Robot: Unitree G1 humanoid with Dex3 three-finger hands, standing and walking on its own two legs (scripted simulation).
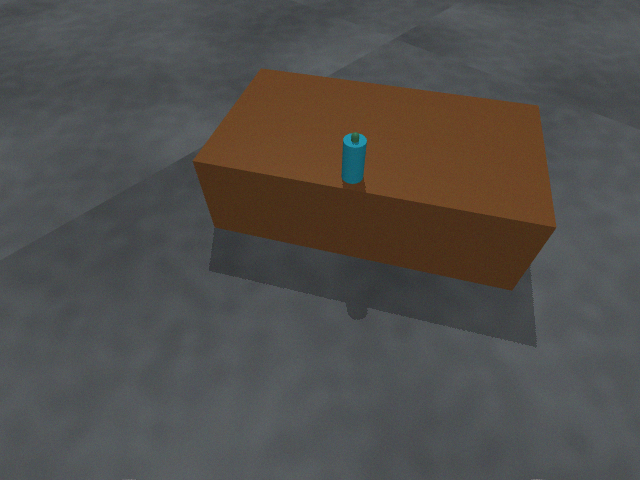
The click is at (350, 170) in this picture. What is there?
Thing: necked bottle
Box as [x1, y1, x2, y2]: [342, 132, 366, 183]
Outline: 356,132 347,134 343,138 342,178 349,183 355,183 360,181 363,173 366,139 364,136
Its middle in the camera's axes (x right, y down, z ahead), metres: +0.10 -0.25 +1.25
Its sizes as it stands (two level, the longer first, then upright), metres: 0.073 0.073 0.176
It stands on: a support 0.36 m high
